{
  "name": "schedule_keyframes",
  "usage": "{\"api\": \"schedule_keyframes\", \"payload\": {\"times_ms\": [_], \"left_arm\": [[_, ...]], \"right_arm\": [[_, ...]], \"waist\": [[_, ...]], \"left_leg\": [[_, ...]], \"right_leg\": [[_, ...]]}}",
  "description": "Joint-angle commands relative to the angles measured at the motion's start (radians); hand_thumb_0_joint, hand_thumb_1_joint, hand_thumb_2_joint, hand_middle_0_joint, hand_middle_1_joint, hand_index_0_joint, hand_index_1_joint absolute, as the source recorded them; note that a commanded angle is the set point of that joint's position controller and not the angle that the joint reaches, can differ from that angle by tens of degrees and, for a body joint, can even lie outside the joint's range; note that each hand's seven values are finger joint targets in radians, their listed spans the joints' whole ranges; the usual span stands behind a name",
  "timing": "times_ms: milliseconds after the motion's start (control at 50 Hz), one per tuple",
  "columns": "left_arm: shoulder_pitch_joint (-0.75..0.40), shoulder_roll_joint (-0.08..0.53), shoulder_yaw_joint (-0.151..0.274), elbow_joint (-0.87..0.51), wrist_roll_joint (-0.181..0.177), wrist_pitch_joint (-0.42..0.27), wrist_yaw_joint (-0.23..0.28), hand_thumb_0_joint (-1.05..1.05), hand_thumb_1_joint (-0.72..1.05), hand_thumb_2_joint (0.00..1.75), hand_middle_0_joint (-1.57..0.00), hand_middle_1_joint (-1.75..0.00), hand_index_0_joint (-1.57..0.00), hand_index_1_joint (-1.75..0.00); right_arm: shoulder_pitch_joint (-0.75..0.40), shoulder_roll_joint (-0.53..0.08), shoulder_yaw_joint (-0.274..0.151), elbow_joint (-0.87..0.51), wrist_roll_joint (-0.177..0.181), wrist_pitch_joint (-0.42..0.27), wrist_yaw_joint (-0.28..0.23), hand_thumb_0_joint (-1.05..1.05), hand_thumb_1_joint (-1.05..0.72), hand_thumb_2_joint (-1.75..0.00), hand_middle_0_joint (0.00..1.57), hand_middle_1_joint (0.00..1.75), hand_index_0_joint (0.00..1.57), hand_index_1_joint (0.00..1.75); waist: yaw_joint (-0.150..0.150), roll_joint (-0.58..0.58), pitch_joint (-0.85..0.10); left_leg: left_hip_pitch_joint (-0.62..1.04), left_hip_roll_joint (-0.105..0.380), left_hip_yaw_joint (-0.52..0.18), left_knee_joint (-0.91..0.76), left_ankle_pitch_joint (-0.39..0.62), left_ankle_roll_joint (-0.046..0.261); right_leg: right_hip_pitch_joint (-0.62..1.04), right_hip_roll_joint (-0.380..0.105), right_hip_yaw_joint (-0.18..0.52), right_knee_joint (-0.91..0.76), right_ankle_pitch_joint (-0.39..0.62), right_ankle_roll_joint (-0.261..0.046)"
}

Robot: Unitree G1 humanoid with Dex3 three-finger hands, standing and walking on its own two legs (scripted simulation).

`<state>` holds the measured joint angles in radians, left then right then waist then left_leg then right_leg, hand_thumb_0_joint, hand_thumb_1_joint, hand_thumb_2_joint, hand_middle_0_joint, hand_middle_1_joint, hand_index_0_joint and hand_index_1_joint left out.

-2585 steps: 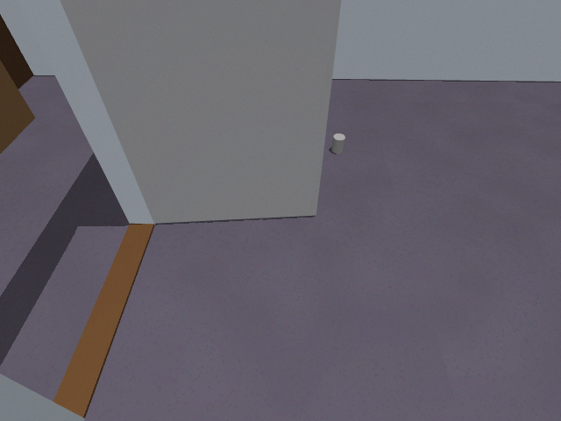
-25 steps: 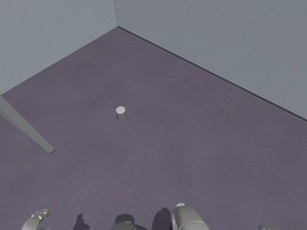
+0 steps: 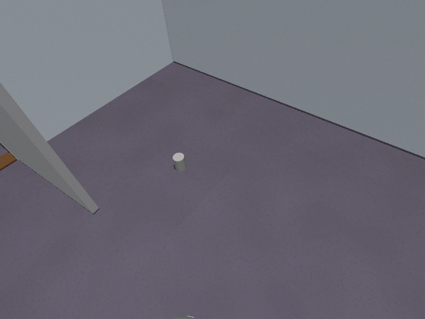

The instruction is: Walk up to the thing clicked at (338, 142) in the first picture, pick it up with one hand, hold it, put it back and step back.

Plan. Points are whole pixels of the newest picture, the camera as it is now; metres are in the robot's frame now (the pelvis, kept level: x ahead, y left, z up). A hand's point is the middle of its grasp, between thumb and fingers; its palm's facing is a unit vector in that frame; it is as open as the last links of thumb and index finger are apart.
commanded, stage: step back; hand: left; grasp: from above
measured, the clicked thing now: (179, 162) +1.06 +0.28 -0.71
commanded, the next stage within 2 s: stand in 0.92 s
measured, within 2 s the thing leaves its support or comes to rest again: neither
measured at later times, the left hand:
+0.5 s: hand out of the picture +0.07 +0.26 -0.14, palm faces +0.05 -0.92 -0.38, open 7.3 cm
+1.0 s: hand out of the picture +0.12 +0.28 -0.14, palm faces +0.00 -0.93 -0.36, open 7.3 cm
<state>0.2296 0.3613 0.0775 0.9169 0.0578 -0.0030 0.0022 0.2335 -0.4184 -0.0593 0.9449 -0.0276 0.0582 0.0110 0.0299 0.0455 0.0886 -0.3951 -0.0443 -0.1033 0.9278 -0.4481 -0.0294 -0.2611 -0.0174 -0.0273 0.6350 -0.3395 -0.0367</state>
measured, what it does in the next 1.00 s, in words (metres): steps on the spot: left foot, then left foot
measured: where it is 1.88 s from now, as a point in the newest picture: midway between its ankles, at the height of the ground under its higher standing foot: outside the picture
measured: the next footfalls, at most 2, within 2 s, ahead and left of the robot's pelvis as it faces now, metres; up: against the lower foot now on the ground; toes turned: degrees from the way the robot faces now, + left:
left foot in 0.08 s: +0.03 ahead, +0.15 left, +0.00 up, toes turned +0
left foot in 0.60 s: +0.11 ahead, +0.15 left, +0.00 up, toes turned +3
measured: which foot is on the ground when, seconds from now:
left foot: up 0.00-0.06, down 0.08-0.36, up 0.38-0.58, down 0.60-1.00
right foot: down 0.00-1.00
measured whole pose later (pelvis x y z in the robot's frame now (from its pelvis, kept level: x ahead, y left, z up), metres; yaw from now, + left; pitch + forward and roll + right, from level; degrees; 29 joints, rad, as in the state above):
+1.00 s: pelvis +0.04 +0.02 +0.01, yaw +0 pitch -3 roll +0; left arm 0.09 0.36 0.01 1.10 0.01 -0.02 0.00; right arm 0.02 -0.33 -0.01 1.10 -0.01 -0.01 0.02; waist 0.02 0.01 0.07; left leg -0.21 0.03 0.05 0.45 -0.20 0.00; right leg -0.13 -0.01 0.01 0.43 -0.26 0.02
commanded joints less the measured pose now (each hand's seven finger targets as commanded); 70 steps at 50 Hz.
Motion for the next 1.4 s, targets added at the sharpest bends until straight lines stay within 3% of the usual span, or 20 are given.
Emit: {"api": "schedule_keyframes", "payload": {"times_ms": [0,60,80,100,120,160,240,300,320,340,360,420,520,560,580,620,720,1020,1240,1380], "left_arm": [[-0.033,0.310,0.075,-0.073,-0.008,-0.027,0.007,0.00,0.90,0.90,-0.20,-0.30,-0.20,-0.30],[-0.047,0.255,0.035,-0.077,-0.020,-0.012,-0.002,0.00,0.90,0.90,-0.20,-0.30,-0.20,-0.30],[-0.064,0.196,0.016,-0.087,-0.029,-0.013,-0.006,0.00,0.90,0.90,-0.20,-0.30,-0.20,-0.30],[-0.120,0.212,0.027,-0.078,-0.043,-0.010,-0.004,0.00,0.90,0.90,-0.20,-0.30,-0.20,-0.30],[-0.139,0.263,0.040,-0.078,-0.032,-0.014,-0.004,0.00,0.90,0.90,-0.20,-0.30,-0.20,-0.30],[-0.103,0.226,0.031,-0.061,-0.042,-0.024,-0.012,0.00,0.90,0.90,-0.20,-0.30,-0.20,-0.30],[-0.052,0.219,0.033,-0.011,-0.037,-0.039,-0.021,0.00,0.90,0.90,-0.20,-0.30,-0.20,-0.30],[0.037,0.209,0.037,0.032,-0.024,-0.053,-0.004,0.00,0.90,0.90,-0.20,-0.30,-0.20,-0.30],[0.065,0.266,0.054,0.040,-0.014,-0.061,0.007,0.00,0.90,0.90,-0.20,-0.30,-0.20,-0.30],[0.057,0.360,0.070,0.030,-0.014,-0.064,0.009,0.00,0.90,0.90,-0.20,-0.30,-0.20,-0.30],[0.000,0.380,0.075,-0.001,-0.015,-0.066,0.007,0.00,0.90,0.90,-0.20,-0.30,-0.20,-0.30],[-0.046,0.291,0.050,-0.009,-0.030,-0.078,0.016,0.00,0.90,0.90,-0.20,-0.30,-0.20,-0.30],[-0.094,0.267,0.027,-0.015,-0.044,-0.065,0.015,0.00,0.90,0.90,-0.20,-0.30,-0.20,-0.30],[-0.097,0.237,0.009,-0.019,-0.052,-0.053,0.017,0.00,0.90,0.90,-0.20,-0.30,-0.20,-0.30],[-0.083,0.205,-0.003,-0.025,-0.059,-0.048,0.017,0.00,0.90,0.90,-0.20,-0.30,-0.20,-0.30],[-0.065,0.212,0.001,0.017,-0.067,-0.028,0.021,0.00,0.90,0.90,-0.20,-0.30,-0.20,-0.30],[-0.081,0.242,0.000,0.067,-0.054,-0.045,0.017,0.00,0.90,0.90,-0.20,-0.30,-0.20,-0.30],[-0.171,0.206,-0.036,0.152,-0.052,-0.042,0.008,0.00,0.90,0.90,-0.20,-0.30,-0.20,-0.30],[-0.171,0.202,-0.034,0.176,-0.047,-0.036,0.000,0.00,0.90,0.90,-0.20,-0.30,-0.20,-0.30],[-0.169,0.206,-0.035,0.173,-0.051,-0.041,0.002,0.00,0.90,0.90,-0.20,-0.30,-0.20,-0.30]], "right_arm": [[-0.107,-0.154,-0.043,-0.087,-0.011,-0.064,0.002,0.00,-0.90,-0.90,0.20,0.30,0.20,0.30],[0.028,-0.150,-0.057,-0.016,-0.005,-0.088,-0.004,0.00,-0.90,-0.90,0.20,0.30,0.20,0.30],[0.050,-0.210,-0.073,-0.016,-0.016,-0.093,-0.010,0.00,-0.90,-0.90,0.20,0.30,0.20,0.30],[0.030,-0.282,-0.078,-0.025,-0.017,-0.094,-0.009,0.00,-0.90,-0.90,0.20,0.30,0.20,0.30],[0.006,-0.295,-0.084,-0.037,-0.011,-0.098,-0.007,0.00,-0.90,-0.90,0.20,0.30,0.20,0.30],[-0.039,-0.220,-0.056,-0.047,-0.018,-0.111,-0.014,0.00,-0.90,-0.90,0.20,0.30,0.20,0.30],[-0.053,-0.219,-0.062,-0.051,-0.017,-0.097,-0.005,0.00,-0.90,-0.90,0.20,0.30,0.20,0.30],[-0.102,-0.162,-0.043,-0.067,0.000,-0.076,-0.003,0.00,-0.90,-0.90,0.20,0.30,0.20,0.30],[-0.094,-0.093,-0.023,-0.083,0.009,-0.074,-0.005,0.00,-0.90,-0.90,0.20,0.30,0.20,0.30],[-0.104,-0.089,-0.021,-0.087,0.003,-0.072,-0.015,0.00,-0.90,-0.90,0.20,0.30,0.20,0.30],[-0.086,-0.153,-0.043,-0.067,-0.004,-0.072,-0.025,0.00,-0.90,-0.90,0.20,0.30,0.20,0.30],[-0.046,-0.140,-0.038,-0.030,0.008,-0.083,-0.020,0.00,-0.90,-0.90,0.20,0.30,0.20,0.30],[-0.035,-0.101,-0.032,-0.003,0.002,-0.088,-0.014,0.00,-0.90,-0.90,0.20,0.30,0.20,0.30],[-0.028,-0.121,-0.043,0.018,-0.002,-0.091,-0.021,0.00,-0.90,-0.90,0.20,0.30,0.20,0.30],[-0.036,-0.164,-0.050,0.016,-0.008,-0.094,-0.027,0.00,-0.90,-0.90,0.20,0.30,0.20,0.30],[-0.142,-0.218,-0.048,-0.010,0.010,-0.090,-0.022,0.00,-0.90,-0.90,0.20,0.30,0.20,0.30],[-0.215,-0.140,-0.012,0.026,0.013,-0.080,-0.021,0.00,-0.90,-0.90,0.20,0.30,0.20,0.30],[-0.248,-0.129,0.005,0.118,0.021,-0.098,-0.009,0.00,-0.90,-0.90,0.20,0.30,0.20,0.30],[-0.237,-0.137,0.006,0.141,0.020,-0.098,-0.006,0.00,-0.90,-0.90,0.20,0.30,0.20,0.30],[-0.205,-0.137,0.011,0.151,0.020,-0.100,-0.008,0.00,-0.90,-0.90,0.20,0.30,0.20,0.30]], "waist": [[0.043,-0.245,0.001],[-0.033,-0.137,-0.078],[-0.056,0.039,-0.091],[-0.071,0.115,-0.049],[-0.072,0.071,0.009],[-0.034,0.042,0.013],[-0.040,0.135,-0.017],[0.030,0.064,-0.050],[0.041,-0.118,-0.054],[0.051,-0.246,-0.033],[0.033,-0.174,0.017],[-0.008,-0.117,-0.008],[-0.033,-0.194,-0.102],[-0.045,-0.132,-0.127],[-0.036,-0.021,-0.169],[-0.008,0.049,-0.164],[-0.007,0.025,-0.137],[-0.028,-0.051,-0.148],[-0.029,-0.014,-0.084],[-0.034,-0.038,-0.126]], "left_leg": [[-0.006,0.037,0.084,-0.282,-0.094,0.012],[0.315,0.013,0.102,-0.556,0.148,0.054],[0.390,0.182,-0.210,-0.615,-0.052,0.114],[0.230,0.351,-0.453,-0.710,-0.383,0.233],[0.140,0.387,-0.474,-0.734,-0.371,0.286],[0.203,0.300,-0.313,-0.669,-0.125,0.235],[0.118,0.243,-0.161,-0.612,-0.037,0.201],[-0.037,0.172,-0.035,-0.421,0.006,0.124],[-0.161,0.081,0.024,-0.216,-0.006,0.071],[-0.219,-0.002,0.058,-0.059,-0.132,0.046],[-0.168,0.047,-0.033,0.017,-0.148,0.038],[-0.122,0.086,-0.025,-0.033,-0.038,0.041],[0.145,0.060,0.137,-0.357,0.139,0.039],[0.279,0.084,0.096,-0.479,0.410,0.062],[0.332,0.199,-0.037,-0.491,0.546,0.099],[0.154,0.334,-0.150,-0.513,0.433,0.229],[0.158,0.184,0.015,-0.462,0.395,0.082],[0.330,0.192,0.027,-0.594,0.489,0.058],[0.257,0.181,0.014,-0.689,0.218,0.040],[0.302,0.179,0.032,-0.646,0.380,0.042]], "right_leg": [[0.036,-0.250,0.313,-0.323,-0.315,-0.150],[-0.063,-0.151,0.153,-0.128,-0.044,-0.075],[-0.241,-0.069,0.078,0.006,-0.086,-0.005],[-0.261,0.013,0.001,0.164,-0.218,0.022],[-0.231,-0.015,0.070,0.268,-0.228,0.014],[-0.258,-0.035,0.104,0.242,-0.152,0.007],[-0.062,0.004,0.009,0.042,-0.115,0.020],[0.216,0.041,-0.010,-0.207,0.044,0.003],[0.268,-0.106,0.277,-0.299,-0.082,-0.035],[0.184,-0.321,0.571,-0.426,-0.293,-0.142],[0.078,-0.405,0.637,-0.403,-0.238,-0.223],[0.110,-0.287,0.372,-0.314,0.141,-0.167],[0.055,-0.207,0.152,-0.137,0.614,-0.105],[-0.002,-0.153,0.114,-0.046,0.565,-0.037],[-0.051,-0.096,0.089,0.016,0.448,-0.002],[0.064,-0.009,0.031,0.034,-0.016,0.017],[0.100,-0.083,0.137,-0.146,0.285,-0.008],[0.139,-0.107,0.114,-0.321,0.320,0.026],[0.116,-0.103,0.117,-0.378,0.141,0.026],[0.141,-0.117,0.126,-0.376,0.243,0.023]]}}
